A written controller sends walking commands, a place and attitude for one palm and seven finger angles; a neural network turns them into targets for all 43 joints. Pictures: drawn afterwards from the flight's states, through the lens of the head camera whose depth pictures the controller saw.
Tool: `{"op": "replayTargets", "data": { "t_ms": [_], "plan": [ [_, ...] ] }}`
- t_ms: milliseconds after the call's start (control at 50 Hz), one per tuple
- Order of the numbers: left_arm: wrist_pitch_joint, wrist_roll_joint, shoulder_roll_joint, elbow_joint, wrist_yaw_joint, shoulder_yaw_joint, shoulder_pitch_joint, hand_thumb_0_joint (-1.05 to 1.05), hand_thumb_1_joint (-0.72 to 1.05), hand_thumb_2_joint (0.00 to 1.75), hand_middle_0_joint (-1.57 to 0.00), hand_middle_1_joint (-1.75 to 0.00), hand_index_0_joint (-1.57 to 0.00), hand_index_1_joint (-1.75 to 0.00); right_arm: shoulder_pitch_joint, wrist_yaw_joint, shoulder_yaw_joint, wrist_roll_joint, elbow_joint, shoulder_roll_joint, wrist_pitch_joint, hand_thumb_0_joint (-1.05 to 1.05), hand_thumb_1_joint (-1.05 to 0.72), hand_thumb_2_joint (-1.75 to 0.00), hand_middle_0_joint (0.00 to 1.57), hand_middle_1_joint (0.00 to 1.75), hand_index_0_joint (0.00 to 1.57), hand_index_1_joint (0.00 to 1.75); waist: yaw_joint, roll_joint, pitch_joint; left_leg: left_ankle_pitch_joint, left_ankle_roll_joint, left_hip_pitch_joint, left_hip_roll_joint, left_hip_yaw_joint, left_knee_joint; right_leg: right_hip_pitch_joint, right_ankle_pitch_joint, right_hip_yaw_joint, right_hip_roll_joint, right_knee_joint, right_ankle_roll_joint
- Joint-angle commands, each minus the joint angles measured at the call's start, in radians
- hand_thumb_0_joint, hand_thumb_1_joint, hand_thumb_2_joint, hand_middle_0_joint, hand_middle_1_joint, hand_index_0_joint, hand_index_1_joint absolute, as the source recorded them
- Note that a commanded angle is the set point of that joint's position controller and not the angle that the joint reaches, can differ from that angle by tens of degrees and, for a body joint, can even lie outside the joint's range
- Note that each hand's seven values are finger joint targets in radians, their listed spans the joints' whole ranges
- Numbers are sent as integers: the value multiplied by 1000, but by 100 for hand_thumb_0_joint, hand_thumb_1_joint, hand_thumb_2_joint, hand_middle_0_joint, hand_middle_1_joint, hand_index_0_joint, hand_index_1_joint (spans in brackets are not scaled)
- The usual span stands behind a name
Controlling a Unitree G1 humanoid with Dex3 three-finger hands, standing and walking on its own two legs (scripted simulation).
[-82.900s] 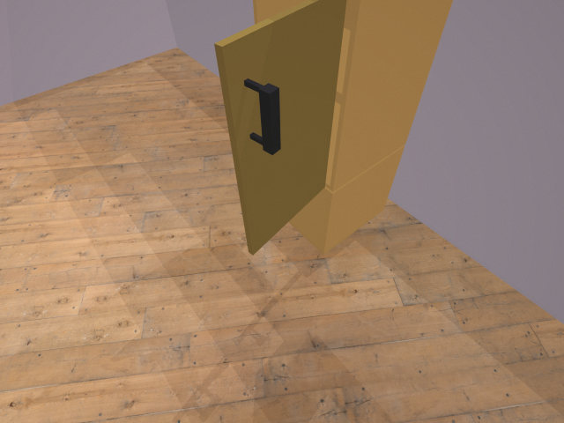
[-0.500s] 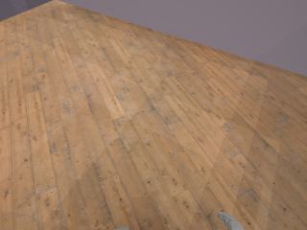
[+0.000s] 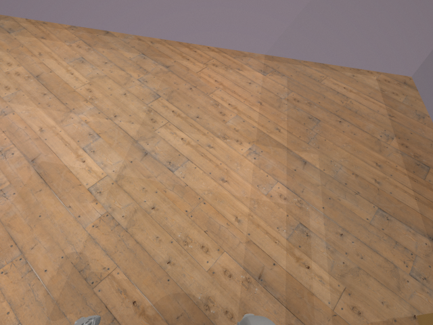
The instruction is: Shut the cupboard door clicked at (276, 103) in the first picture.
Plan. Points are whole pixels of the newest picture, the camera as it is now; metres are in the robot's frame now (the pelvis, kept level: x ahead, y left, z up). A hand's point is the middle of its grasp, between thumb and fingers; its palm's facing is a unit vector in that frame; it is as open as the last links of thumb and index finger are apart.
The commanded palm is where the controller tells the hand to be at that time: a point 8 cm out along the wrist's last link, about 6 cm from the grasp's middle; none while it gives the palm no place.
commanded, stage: turn to face it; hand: left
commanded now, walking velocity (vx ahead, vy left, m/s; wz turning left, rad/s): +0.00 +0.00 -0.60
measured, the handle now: out of the picture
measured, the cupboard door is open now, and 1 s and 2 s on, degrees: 10 10 10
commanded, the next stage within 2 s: none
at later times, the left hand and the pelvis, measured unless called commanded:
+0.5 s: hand (156, 306) +0.17 +0.13 -0.15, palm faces -0.31 -0.92 -0.24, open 7.4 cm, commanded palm none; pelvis +0.01 -0.03 +0.00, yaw -17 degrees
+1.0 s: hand (181, 262) +0.26 +0.09 -0.15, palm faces -0.56 -0.79 -0.26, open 7.4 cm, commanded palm none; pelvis +0.04 -0.02 -0.01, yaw -36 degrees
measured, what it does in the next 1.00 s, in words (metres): steps on the spot, turning right: right foot, then left foot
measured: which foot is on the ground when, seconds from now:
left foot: down 0.00-0.26, up 0.28-0.62, down 0.64-1.00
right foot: up 0.00-0.24, down 0.26-0.64, up 0.66-0.98, down 1.00-1.00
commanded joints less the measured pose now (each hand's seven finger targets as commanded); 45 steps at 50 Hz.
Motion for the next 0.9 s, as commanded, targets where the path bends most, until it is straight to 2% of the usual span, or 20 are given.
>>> {"op": "replayTargets", "data": {
  "t_ms": [0, 140, 180, 200, 220, 240, 260, 280, 300, 340, 380, 520, 560, 580, 600, 620, 640, 660, 720, 880],
  "plan": [
    [-18, -2, 54, -115, -18, 9, -60, 0, 90, 90, -20, -30, -20, -30, 44, -12, -39, -12, -73, -187, -20, 0, -90, -90, 20, 30, 20, 30, -8, 208, -102, 746, 147, 219, 294, -145, -175, -132, -49, -54, -62, 215, 29],
    [-15, -3, 38, -152, -29, -4, -113, 0, 90, 90, -20, -30, -20, -30, 86, 3, -53, -10, -53, -215, -8, 0, -90, -90, 20, 30, 20, 30, -36, 270, -107, 635, 114, 191, 297, -23, -139, 58, 31, -147, -43, -98, 4],
    [-25, -1, 51, -144, -27, -1, -71, 0, 90, 90, -20, -30, -20, -30, 75, 9, -59, -5, -56, -220, -5, 0, -90, -90, 20, 30, 20, 30, -12, 243, -111, 587, 73, 153, 288, 13, -66, 167, 153, -164, -33, -272, -9],
    [-31, -1, 74, -126, -23, 5, -4, 0, 90, 90, -20, -30, -20, -30, 51, 13, -60, 1, -62, -221, -4, 0, -90, -90, 20, 30, 20, 30, 28, 192, -131, 506, 36, 82, 266, 40, 25, 294, 282, -152, -40, -402, -23],
    [-43, 7, 154, -102, -13, 21, 81, 0, 90, 90, -20, -30, -20, -30, 43, 20, -56, 13, -81, -184, -2, 0, -90, -90, 20, 30, 20, 30, 64, 8, -181, 276, -27, -77, 193, 112, 201, 480, 471, 11, -187, -485, -71],
    [-51, 8, 253, -83, 2, 41, 133, 0, 90, 90, -20, -30, -20, -30, -17, 23, -35, 15, -135, -105, 3, 0, -90, -90, 20, 30, 20, 30, 91, -270, -150, -312, -77, -336, 33, 120, 443, 526, 810, 324, -428, -518, -186],
    [-46, -5, 264, -83, 14, 39, 153, 0, 90, 90, -20, -30, -20, -30, -57, 12, -29, 13, -147, -130, 20, 0, -90, -90, 20, 30, 20, 30, 106, -190, -135, -323, -69, -361, 46, -38, 569, 448, 813, 336, -448, -519, -249],
    [-43, -2, 225, -97, 29, 41, 92, 0, 90, 90, -20, -30, -20, -30, -63, 7, -33, 15, -138, -118, 23, 0, -90, -90, 20, 30, 20, 30, 71, -214, -126, -265, -68, -397, 57, -72, 628, 429, 727, 341, -396, -521, -247],
    [-42, -3, 190, -119, 31, 28, 25, 0, 90, 90, -20, -30, -20, -30, -47, 9, -33, 15, -120, -133, 22, 0, -90, -90, 20, 30, 20, 30, 44, -196, -111, -186, -75, -391, 73, -87, 637, 398, 660, 275, -352, -518, -235],
    [-47, -2, 151, -141, 29, 15, -32, 0, 90, 90, -20, -30, -20, -30, -12, 18, -33, 11, -91, -121, 24, 0, -90, -90, 20, 30, 20, 30, 2, -125, -132, -97, -89, -303, 63, -62, 586, 335, 695, 168, -279, -493, -200],
    [-52, 2, 154, -136, 28, 16, -29, 0, 90, 90, -20, -30, -20, -30, 4, 21, -32, 12, -84, -109, 26, 0, -90, -90, 20, 30, 20, 30, -7, -95, -148, -73, -90, -259, 46, -49, 523, 318, 684, 159, -264, -488, -196],
    [-45, 8, 171, -118, 21, 35, 7, 0, 90, 90, -20, -30, -20, -30, -27, 14, -32, 22, -111, -87, 9, 0, -90, -90, 20, 30, 20, 30, 10, -120, -145, -94, -75, -134, -14, -37, 187, 275, 685, 284, -249, -449, -202],
    [-40, 1, 161, -119, 20, 34, -25, 0, 90, 90, -20, -30, -20, -30, 44, 8, -31, 25, -92, -93, -1, 0, -90, -90, 20, 30, 20, 30, -32, -105, -162, 36, -66, -1, -23, -37, -13, 214, 656, 283, -214, -391, -152],
    [-37, -4, 132, -120, 18, 28, -30, 0, 90, 90, -20, -30, -20, -30, 73, 5, -35, 23, -78, -115, -10, 0, -90, -90, 20, 30, 20, 30, -42, -56, -180, 126, -51, 134, 18, -62, -154, 129, 571, 244, -157, -328, -101],
    [-33, -14, 71, -134, 12, 18, 10, 0, 90, 90, -20, -30, -20, -30, 99, 0, -47, 7, -78, -206, -23, 0, -90, -90, 20, 30, 20, 30, -41, 200, -216, 270, 28, 272, 235, -267, -238, -28, 269, 125, -20, -179, -38],
    [-36, -11, 53, -151, 4, 10, 13, 0, 90, 90, -20, -30, -20, -30, 120, -2, -58, 1, -91, -267, -18, 0, -90, -90, 20, 30, 20, 30, -46, 365, -195, 457, 152, 274, 441, -417, -256, -125, -177, -24, 22, 66, 6],
    [-29, 3, 82, -141, 2, 13, -20, 0, 90, 90, -20, -30, -20, -30, 116, -9, -52, -7, -83, -249, -19, 0, -90, -90, 20, 30, 20, 30, -61, 296, -171, 532, 183, 226, 443, -402, -244, -140, -164, 12, -13, 238, 16],
    [-29, 5, 82, -129, -4, 23, -24, 0, 90, 90, -20, -30, -20, -30, 86, -12, -46, -8, -94, -218, -21, 0, -90, -90, 20, 30, 20, 30, -34, 248, -150, 631, 174, 202, 391, -331, -216, -151, -119, 10, -34, 321, 23],
    [-17, -2, 53, -119, -21, 15, -22, 0, 90, 90, -20, -30, -20, -30, 24, -11, -38, -8, -113, -178, -17, 0, -90, -90, 20, 30, 20, 30, -10, 219, -123, 689, 139, 224, 296, -104, -169, -145, -38, -51, -71, 286, 41],
    [-18, 1, 32, -137, -33, 4, -66, 0, 90, 90, -20, -30, -20, -30, 63, 6, -59, -7, -72, -207, -6, 0, -90, -90, 20, 30, 20, 30, -37, 279, -105, 584, 114, 200, 313, 24, -134, 21, 35, -164, -53, -77, 15]
  ]
}}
